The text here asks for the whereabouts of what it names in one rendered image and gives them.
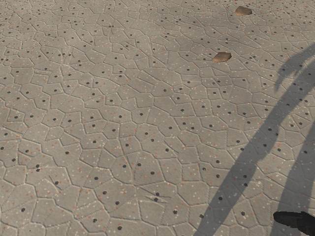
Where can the right robot hand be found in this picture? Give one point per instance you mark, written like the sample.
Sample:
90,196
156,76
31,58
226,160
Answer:
303,221

